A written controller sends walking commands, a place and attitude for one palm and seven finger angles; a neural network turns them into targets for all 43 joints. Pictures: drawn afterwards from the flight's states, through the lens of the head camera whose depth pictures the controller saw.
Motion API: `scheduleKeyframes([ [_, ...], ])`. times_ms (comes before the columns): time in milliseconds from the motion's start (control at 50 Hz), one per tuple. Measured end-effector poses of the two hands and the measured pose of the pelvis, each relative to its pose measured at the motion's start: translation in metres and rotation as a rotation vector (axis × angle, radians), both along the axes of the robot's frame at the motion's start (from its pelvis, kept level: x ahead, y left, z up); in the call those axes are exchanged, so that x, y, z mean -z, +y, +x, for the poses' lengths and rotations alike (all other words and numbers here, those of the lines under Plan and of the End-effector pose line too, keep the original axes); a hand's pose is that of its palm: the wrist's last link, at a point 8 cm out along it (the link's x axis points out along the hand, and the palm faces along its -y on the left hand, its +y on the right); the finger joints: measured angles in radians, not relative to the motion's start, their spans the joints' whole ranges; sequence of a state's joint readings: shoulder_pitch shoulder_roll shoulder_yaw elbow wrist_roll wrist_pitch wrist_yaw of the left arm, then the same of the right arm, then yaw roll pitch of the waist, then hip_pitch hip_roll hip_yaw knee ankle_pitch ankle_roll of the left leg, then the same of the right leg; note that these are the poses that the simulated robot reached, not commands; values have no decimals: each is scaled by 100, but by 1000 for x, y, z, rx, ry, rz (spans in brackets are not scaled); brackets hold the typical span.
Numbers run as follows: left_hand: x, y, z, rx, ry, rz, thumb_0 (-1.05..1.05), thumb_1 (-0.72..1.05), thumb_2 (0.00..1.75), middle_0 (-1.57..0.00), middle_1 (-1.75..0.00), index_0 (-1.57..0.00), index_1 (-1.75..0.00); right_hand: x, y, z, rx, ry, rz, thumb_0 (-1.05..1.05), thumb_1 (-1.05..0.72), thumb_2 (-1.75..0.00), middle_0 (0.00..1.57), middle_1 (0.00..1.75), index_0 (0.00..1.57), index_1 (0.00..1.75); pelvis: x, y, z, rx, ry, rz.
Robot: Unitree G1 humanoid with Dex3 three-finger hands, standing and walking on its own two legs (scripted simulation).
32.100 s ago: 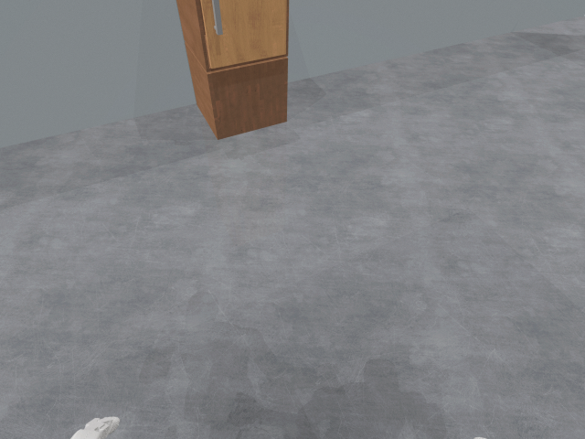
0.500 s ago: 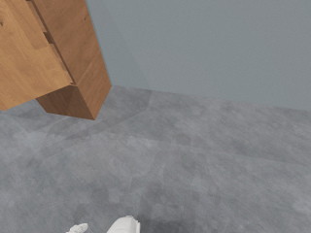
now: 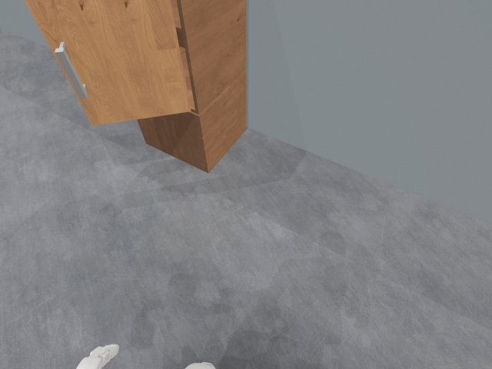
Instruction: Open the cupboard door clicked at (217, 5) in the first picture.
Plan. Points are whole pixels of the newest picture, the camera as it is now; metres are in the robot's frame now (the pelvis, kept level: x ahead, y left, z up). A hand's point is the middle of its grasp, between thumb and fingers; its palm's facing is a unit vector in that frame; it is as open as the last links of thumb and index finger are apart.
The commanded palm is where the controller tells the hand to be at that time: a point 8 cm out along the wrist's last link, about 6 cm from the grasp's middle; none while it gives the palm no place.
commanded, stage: turn to face it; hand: left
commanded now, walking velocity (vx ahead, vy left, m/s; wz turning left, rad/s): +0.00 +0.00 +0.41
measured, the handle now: (73, 71) +0.94 +0.62 -0.08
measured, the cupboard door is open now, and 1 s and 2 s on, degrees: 44 44 44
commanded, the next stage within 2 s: take the last steps up to it in 0.28 s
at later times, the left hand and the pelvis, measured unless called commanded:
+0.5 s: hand out of the picture -0.01 +0.20 -0.18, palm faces +0.26 -0.95 -0.20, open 7.4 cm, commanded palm none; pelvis +0.02 +0.00 +0.00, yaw +12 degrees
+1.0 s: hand out of the picture +0.03 +0.18 -0.15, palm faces +0.38 -0.91 -0.16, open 7.4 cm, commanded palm none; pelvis +0.11 +0.03 +0.02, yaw +19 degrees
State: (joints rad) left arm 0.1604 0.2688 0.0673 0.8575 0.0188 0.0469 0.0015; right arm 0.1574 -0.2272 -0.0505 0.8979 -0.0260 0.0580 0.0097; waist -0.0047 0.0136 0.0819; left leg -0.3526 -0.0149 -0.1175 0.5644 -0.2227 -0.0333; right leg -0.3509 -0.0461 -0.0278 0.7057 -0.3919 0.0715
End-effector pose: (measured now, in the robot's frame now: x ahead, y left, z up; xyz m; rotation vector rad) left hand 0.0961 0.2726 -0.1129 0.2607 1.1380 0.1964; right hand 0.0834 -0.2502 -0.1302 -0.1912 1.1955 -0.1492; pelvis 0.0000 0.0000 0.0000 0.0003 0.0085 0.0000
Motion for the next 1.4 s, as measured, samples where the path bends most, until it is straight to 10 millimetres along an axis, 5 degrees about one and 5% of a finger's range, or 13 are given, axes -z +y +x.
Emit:
scheduleKeyframes([
  [80,-3,-19,-17,-33,-11,16,1,90,90,-20,-30,-20,-30,11,-15,7,-23,19,21,1,-90,-90,20,30,21,30,3,-15,0,-51,-11,13],
  [220,-2,-49,-58,-127,71,-54,1,90,90,-20,-30,-20,-30,-5,-22,25,-80,55,12,1,-91,-90,20,30,20,30,-12,-22,9,-123,-3,38],
  [320,11,-52,-88,-198,121,-104,1,91,90,-20,-30,-20,-30,-11,-6,48,-149,51,-13,1,-91,-90,20,30,20,30,-11,-16,13,-161,3,35],
  [460,37,-30,-122,-294,211,-137,1,91,90,-20,-30,-20,-30,-14,32,74,-247,-11,-42,1,-91,-90,20,30,20,30,-1,0,15,-202,-3,10],
  [580,20,-18,-101,-302,154,-126,1,91,90,-20,-30,-20,-30,-15,44,63,-268,13,-10,1,-91,-90,20,30,20,30,-11,1,22,-233,-3,-13],
  [720,9,-21,-50,-273,18,-74,1,90,90,-20,-30,-20,-30,10,16,48,-233,111,13,0,-92,-90,20,30,21,30,-1,-10,46,-262,-4,16],
  [780,8,-28,-47,-311,-10,-65,0,90,90,-20,-30,-20,-30,18,7,53,-254,172,6,1,-91,-90,20,30,20,30,2,-10,58,-297,-23,10],
  [940,6,-51,-80,-396,176,-156,0,90,90,-20,-30,-20,-30,-8,34,122,-286,125,14,1,-91,-90,20,30,20,30,-18,14,98,-322,-3,29],
  [1040,16,-46,-98,-467,293,-224,1,90,90,-20,-30,-20,-30,-10,85,179,-361,72,19,1,-91,-90,19,30,20,30,-13,46,124,-340,5,22],
  [1120,37,-22,-102,-509,374,-259,1,90,90,-20,-30,-20,-30,2,132,223,-404,-12,9,1,-91,-90,19,30,20,30,8,82,148,-348,-1,-3],
  [1220,39,29,-51,-460,340,-213,1,90,90,-20,-30,-20,-30,-1,165,231,-363,-26,24,0,-91,-90,20,30,20,30,3,102,170,-321,-9,17],
  [1400,5,98,118,-331,30,-108,1,91,90,-19,-30,-20,-30,1,154,222,-268,110,17,0,-93,-90,20,30,20,30,-12,123,222,-305,-2,33],
])
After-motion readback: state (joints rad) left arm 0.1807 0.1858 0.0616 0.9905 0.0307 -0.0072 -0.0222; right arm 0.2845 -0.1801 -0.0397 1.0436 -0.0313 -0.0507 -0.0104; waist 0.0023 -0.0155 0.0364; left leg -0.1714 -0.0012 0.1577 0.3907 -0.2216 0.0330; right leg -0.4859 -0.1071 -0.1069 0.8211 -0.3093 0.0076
